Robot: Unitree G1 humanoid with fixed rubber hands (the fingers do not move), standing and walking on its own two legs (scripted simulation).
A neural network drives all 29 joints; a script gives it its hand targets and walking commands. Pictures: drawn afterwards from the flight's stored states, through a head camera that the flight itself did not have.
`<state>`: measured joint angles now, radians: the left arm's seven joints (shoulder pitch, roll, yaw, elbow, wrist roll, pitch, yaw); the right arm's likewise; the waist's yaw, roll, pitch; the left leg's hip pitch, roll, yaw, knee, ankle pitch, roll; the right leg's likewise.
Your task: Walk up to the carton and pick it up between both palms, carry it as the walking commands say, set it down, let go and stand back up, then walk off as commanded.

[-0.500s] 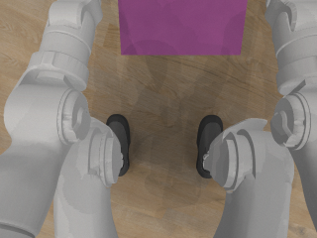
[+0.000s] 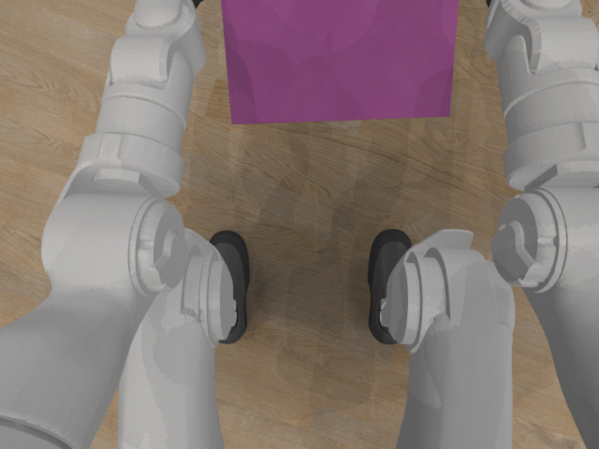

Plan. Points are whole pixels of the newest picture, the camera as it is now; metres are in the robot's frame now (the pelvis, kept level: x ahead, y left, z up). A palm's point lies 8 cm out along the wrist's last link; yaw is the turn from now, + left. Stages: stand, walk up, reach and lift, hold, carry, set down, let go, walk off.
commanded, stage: reach and lift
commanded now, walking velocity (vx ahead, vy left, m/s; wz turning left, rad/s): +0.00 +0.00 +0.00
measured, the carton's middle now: out of the picture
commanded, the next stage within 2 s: none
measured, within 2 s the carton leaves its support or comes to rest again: neither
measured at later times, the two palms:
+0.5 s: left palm out of the picture +0.54 +0.12 -0.09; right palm out of the picture +0.54 -0.18 -0.09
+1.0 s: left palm out of the picture +0.53 +0.12 -0.01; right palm out of the picture +0.52 -0.18 -0.01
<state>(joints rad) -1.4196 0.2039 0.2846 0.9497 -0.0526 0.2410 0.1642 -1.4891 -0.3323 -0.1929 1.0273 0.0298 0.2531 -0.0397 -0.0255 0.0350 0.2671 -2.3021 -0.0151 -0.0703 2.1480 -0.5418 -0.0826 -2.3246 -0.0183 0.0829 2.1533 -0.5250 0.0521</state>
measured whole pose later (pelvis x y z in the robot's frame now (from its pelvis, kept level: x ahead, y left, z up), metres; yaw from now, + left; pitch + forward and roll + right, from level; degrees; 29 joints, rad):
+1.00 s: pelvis +0.01 +0.00 +0.07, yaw -1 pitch +48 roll +2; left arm -1.14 -0.02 0.48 0.68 0.17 0.37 0.24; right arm -1.21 -0.11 -0.35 0.79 -0.18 0.38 -0.14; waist -0.01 0.03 -0.13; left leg -2.20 -0.02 -0.06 1.88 -0.52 -0.08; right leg -2.23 0.00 0.09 1.88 -0.49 0.06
